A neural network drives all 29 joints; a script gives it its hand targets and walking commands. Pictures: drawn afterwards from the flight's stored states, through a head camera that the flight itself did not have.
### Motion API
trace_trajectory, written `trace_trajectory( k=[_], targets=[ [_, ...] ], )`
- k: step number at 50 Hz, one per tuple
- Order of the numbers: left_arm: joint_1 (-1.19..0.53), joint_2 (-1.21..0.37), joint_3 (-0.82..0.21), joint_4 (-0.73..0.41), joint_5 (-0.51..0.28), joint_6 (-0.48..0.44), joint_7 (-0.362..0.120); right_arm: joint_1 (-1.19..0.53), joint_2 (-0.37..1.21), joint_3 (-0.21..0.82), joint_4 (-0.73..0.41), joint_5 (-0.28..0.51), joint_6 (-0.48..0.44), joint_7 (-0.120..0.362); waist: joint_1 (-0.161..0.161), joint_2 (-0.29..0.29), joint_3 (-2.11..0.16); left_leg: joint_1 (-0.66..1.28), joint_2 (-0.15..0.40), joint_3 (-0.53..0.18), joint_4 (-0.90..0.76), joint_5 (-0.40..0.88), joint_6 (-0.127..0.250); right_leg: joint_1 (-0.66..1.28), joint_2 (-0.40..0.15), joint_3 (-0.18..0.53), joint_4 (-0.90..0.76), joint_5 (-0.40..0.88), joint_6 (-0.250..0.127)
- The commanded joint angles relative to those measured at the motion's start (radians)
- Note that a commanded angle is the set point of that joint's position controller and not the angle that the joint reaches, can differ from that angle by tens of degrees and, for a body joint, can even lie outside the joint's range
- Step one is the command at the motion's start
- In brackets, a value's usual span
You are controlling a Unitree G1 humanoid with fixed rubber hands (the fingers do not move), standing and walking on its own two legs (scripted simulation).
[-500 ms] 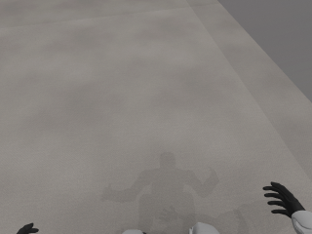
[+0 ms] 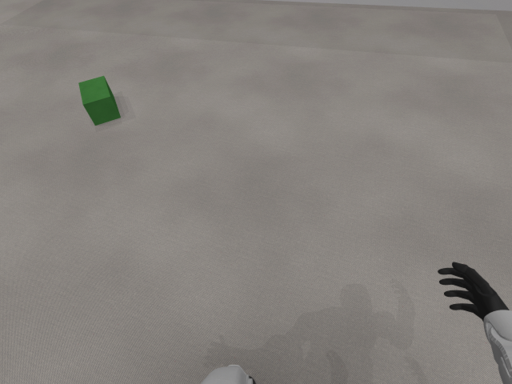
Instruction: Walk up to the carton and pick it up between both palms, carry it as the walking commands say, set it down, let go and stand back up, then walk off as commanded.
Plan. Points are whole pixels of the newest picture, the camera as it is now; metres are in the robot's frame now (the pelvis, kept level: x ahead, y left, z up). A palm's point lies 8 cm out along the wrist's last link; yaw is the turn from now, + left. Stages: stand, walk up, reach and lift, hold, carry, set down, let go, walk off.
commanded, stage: walk up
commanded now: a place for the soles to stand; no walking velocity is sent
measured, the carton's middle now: (99, 100) +1.76 +1.25 -0.67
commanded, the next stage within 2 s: none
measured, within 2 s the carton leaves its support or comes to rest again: neither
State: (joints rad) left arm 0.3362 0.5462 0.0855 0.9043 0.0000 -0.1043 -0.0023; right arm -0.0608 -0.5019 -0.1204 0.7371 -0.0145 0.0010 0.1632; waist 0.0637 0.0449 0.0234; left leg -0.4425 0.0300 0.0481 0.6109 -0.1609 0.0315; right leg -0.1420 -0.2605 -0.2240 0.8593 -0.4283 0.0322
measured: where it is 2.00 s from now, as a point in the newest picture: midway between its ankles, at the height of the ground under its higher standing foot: (172, 212)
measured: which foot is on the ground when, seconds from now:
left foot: down 0.00-0.24, up 0.26-0.60, down 0.62-0.94, up 0.96-1.00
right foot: up 0.00-0.22, down 0.24-0.64, up 0.66-0.92, down 0.94-1.00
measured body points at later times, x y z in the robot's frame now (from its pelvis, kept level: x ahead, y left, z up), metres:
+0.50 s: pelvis +0.25 +0.04 +0.02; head +0.27 +0.02 +0.47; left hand +0.17 +0.43 -0.02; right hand +0.53 -0.20 -0.06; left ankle +0.32 +0.24 -0.68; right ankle +0.24 -0.10 -0.72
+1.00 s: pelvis +0.50 +0.19 -0.01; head +0.52 +0.17 +0.44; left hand +0.42 +0.56 -0.06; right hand +0.74 -0.08 -0.11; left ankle +0.39 +0.27 -0.68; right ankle +0.63 +0.12 -0.72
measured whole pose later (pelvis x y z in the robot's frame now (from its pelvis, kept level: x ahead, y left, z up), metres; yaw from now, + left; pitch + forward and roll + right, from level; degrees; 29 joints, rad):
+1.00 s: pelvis +0.50 +0.19 -0.01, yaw +28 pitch +0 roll +0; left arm 0.29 0.51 0.08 0.84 0.01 -0.15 -0.02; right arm 0.27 -0.51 -0.10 0.81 -0.01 -0.04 0.09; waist -0.04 0.06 0.01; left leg -0.35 -0.05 -0.06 0.98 -0.46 0.06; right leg -0.45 -0.09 -0.13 0.71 -0.24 -0.03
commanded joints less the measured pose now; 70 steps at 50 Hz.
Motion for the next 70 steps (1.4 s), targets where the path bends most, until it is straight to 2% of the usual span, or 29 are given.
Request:
trace_trajectory(
  k=[1,4,10,12,13,14,15,17,22,28,31,32,33,34,35,38,43,46,47,48,49,51,54,59,64,66,67,68,70],
  targets=[
    [-0.13,0.198,0.011,-0.137,-0.011,-0.039,-0.001,0.257,-0.311,-0.091,0.015,0.033,0.009,-0.052,-0.178,0.071,-0.148,0.594,0.261,-0.517,-0.321,-0.262,0.236,-0.657,0.091,0.17,0.339,0.009,-0.048],
    [0.023,0.198,0.026,-0.064,-0.011,-0.032,-0.007,0.113,-0.204,-0.054,-0.048,0.009,-0.004,-0.052,-0.062,0.101,-0.08,0.281,0.122,-0.307,-0.322,-0.208,0.211,-0.422,0.081,0.168,0.068,0.039,-0.028],
    [0.03,0.157,0.038,-0.05,0.007,-0.056,-0.015,0.084,-0.188,-0.052,-0.098,-0.008,-0.016,-0.021,-0.04,0.1,-0.065,-0.023,0.106,-0.324,-0.284,-0.398,0.214,-0.138,0.156,0.14,-0.219,0.26,-0.046],
    [0.239,0.198,0.067,0.014,0.007,-0.065,0.001,0.028,-0.13,-0.023,-0.114,-0.016,-0.023,-0.023,0.099,-0.066,-0.106,-0.323,-0.01,-0.223,-0.002,-0.465,0.125,0.251,0.15,0.167,-0.313,0.184,-0.094],
    [0.352,0.291,0.093,0.012,0.028,-0.072,0.017,0.028,-0.064,-0.001,-0.135,-0.016,-0.042,-0.032,0.169,-0.334,-0.12,-0.457,-0.15,-0.134,0.382,-0.405,0.058,0.302,-0.119,0.551,-0.557,-0.226,-0.154],
    [0.193,0.344,0.095,-0.049,0.02,-0.066,0.024,0.09,-0.098,-0.003,-0.114,-0.02,-0.042,-0.053,0.087,-0.269,-0.07,-0.544,-0.089,-0.24,0.549,-0.322,0.018,0.204,-0.313,0.882,-0.743,-0.515,-0.232],
    [0.064,0.309,0.088,-0.09,0.014,-0.062,0.022,0.119,-0.167,-0.025,-0.071,-0.018,-0.04,-0.057,0.015,-0.151,-0.047,-0.508,-0.006,-0.269,0.584,-0.236,-0.013,0.14,-0.303,0.812,-0.715,-0.489,-0.276],
    [-0.029,0.233,0.075,-0.105,0.015,-0.061,0.015,0.161,-0.18,-0.024,-0.012,-0.02,-0.039,-0.042,-0.032,-0.115,-0.013,-0.408,0.063,-0.222,0.476,-0.165,-0.06,0.06,-0.188,0.522,-0.687,-0.233,-0.245],
    [-0.009,0.22,0.065,-0.065,0.017,-0.067,0.004,0.065,-0.107,-0.001,0.003,-0.002,-0.036,0.005,-0.023,-0.163,0.032,-0.212,0.086,-0.084,0.197,0.017,-0.06,-0.008,-0.078,0.11,-0.694,0.159,-0.19],
    [0.009,0.24,0.061,-0.057,0.005,-0.04,-0.002,-0.061,-0.083,0.005,-0.015,0.002,-0.03,0.016,-0.012,-0.16,0.025,-0.007,0.033,0.045,-0.028,0.046,-0.006,0.031,-0.071,-0.03,-0.627,0.326,-0.168],
    [0.022,0.233,0.044,-0.066,-0.01,-0.019,0.002,0.145,-0.148,-0.033,0.024,-0.02,-0.024,-0.016,-0.123,-0.086,-0.1,0.322,-0.078,0.088,-0.123,-0.066,0.063,-0.017,-0.031,-0.093,-0.233,0.649,-0.146],
    [0.037,0.175,0.014,-0.09,-0.014,-0.018,0.005,0.335,-0.216,-0.07,0.066,-0.037,-0.022,-0.041,-0.216,0.042,-0.228,0.622,-0.021,-0.056,-0.098,-0.147,0.118,-0.227,0.008,-0.068,0.101,0.522,-0.113],
    [-0.005,0.098,-0.014,-0.16,-0.014,-0.028,0.0,0.377,-0.342,-0.104,0.045,-0.027,-0.024,-0.067,-0.238,0.329,-0.213,0.804,0.246,-0.548,-0.22,-0.236,0.209,-0.677,0.182,-0.038,0.386,-0.041,-0.047],
    [-0.031,0.155,-0.011,-0.163,-0.004,-0.026,0.003,0.348,-0.344,-0.1,0.019,0.029,-0.029,-0.08,-0.199,0.137,-0.247,0.719,0.335,-0.637,-0.29,-0.188,0.247,-0.679,0.139,0.155,0.437,-0.034,-0.055],
    [-0.041,0.195,-0.006,-0.135,-0.018,-0.028,0.0,0.306,-0.283,-0.08,0.019,0.043,-0.031,-0.085,-0.173,0.035,-0.188,0.641,0.286,-0.52,-0.278,-0.114,0.246,-0.654,0.104,0.19,0.391,0.042,-0.064],
    [0.08,0.174,0.006,-0.08,-0.008,-0.024,-0.012,0.195,-0.189,-0.042,-0.012,0.021,-0.047,-0.089,-0.07,0.064,-0.097,0.317,0.153,-0.253,-0.276,0.034,0.211,-0.435,0.061,0.201,0.141,0.081,-0.049],
    [0.001,0.137,0.022,-0.092,0.011,-0.031,-0.038,0.182,-0.198,-0.04,-0.047,0.002,-0.062,-0.059,-0.083,0.118,-0.03,0.119,0.142,-0.249,-0.322,-0.278,0.236,-0.289,0.133,0.135,-0.158,0.191,-0.044],
    [0.113,0.154,0.049,-0.032,0.006,-0.043,-0.036,0.129,-0.169,-0.019,-0.06,0.002,-0.057,-0.056,0.011,0.025,-0.032,-0.141,0.095,-0.191,-0.149,-0.378,0.167,0.053,0.173,0.121,-0.224,0.27,-0.067],
    [0.228,0.192,0.071,-0.007,0.008,-0.048,-0.022,0.124,-0.135,0.0,-0.069,-0.002,-0.064,-0.059,0.087,-0.104,-0.061,-0.277,0.03,-0.133,0.084,-0.293,0.119,0.246,0.146,0.197,-0.299,0.114,-0.11],
    [0.316,0.289,0.093,-0.018,0.017,-0.055,-0.009,0.126,-0.072,0.021,-0.094,0.002,-0.08,-0.068,0.141,-0.351,-0.106,-0.427,-0.112,-0.052,0.465,-0.325,0.052,0.309,-0.155,0.68,-0.568,-0.259,-0.212],
    [0.211,0.332,0.092,-0.057,0.008,-0.049,-0.004,0.175,-0.137,0.009,-0.062,0.002,-0.073,-0.089,0.077,-0.268,-0.097,-0.478,-0.092,-0.209,0.607,-0.36,0.032,0.25,-0.26,0.923,-0.669,-0.446,-0.288],
    [0.051,0.251,0.074,-0.1,0.003,-0.04,0.0,0.204,-0.203,-0.009,-0.007,0.001,-0.074,-0.089,0.003,-0.116,-0.019,-0.448,0.016,-0.229,0.598,-0.226,-0.009,0.125,-0.195,0.71,-0.634,-0.355,-0.32],
    [-0.004,0.216,0.061,-0.096,0.009,-0.047,-0.008,0.209,-0.174,0.001,0.04,-0.004,-0.063,-0.064,-0.033,-0.159,0.03,-0.316,0.077,-0.147,0.401,-0.164,-0.057,-0.024,-0.109,0.398,-0.653,-0.039,-0.278],
    [-0.024,0.227,0.06,-0.096,0.006,-0.053,-0.021,0.087,-0.101,0.01,0.017,-0.003,-0.049,-0.018,-0.04,-0.171,0.029,-0.073,0.064,-0.014,0.082,0.024,-0.036,-0.106,-0.012,0.126,-0.641,0.14,-0.208],
    [-0.009,0.238,0.052,-0.102,-0.005,-0.029,-0.019,0.091,-0.108,-0.005,0.016,-0.002,-0.044,-0.02,-0.064,-0.157,0.011,0.128,0.009,0.057,-0.053,0.004,-0.006,-0.084,-0.052,0.105,-0.515,0.294,-0.179],
    [0.041,0.17,0.018,-0.105,-0.015,-0.018,-0.014,0.309,-0.183,-0.043,0.063,-0.024,-0.052,-0.048,-0.165,0.021,-0.141,0.479,-0.035,0.013,-0.11,-0.111,0.052,-0.183,0.045,0.026,-0.065,0.493,-0.13],
    [0.038,0.092,-0.007,-0.146,-0.025,-0.021,-0.01,0.415,-0.291,-0.078,0.053,-0.034,-0.057,-0.074,-0.229,0.259,-0.224,0.692,0.242,-0.434,-0.206,-0.295,0.145,-0.492,0.162,0.025,0.292,0.187,-0.067],
    [0.007,0.126,-0.001,-0.161,-0.013,-0.019,-0.004,0.381,-0.35,-0.084,0.027,0.015,-0.063,-0.089,-0.208,0.198,-0.23,0.636,0.366,-0.682,-0.353,-0.35,0.211,-0.614,0.219,0.215,0.396,-0.044,-0.057],
    [0.025,0.178,0.006,-0.111,-0.03,-0.015,-0.001,0.287,-0.238,-0.047,0.025,0.035,-0.066,-0.096,-0.131,0.04,-0.101,0.459,0.292,-0.44,-0.31,-0.21,0.228,-0.59,0.137,0.278,0.364,0.072,-0.07]
  ],
)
